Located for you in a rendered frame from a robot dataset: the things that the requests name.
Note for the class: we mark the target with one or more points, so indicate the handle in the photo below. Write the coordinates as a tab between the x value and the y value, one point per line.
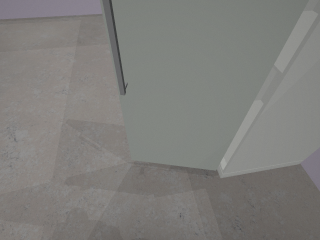
111	26

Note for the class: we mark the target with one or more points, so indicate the fridge door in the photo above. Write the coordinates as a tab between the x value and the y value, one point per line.
193	69

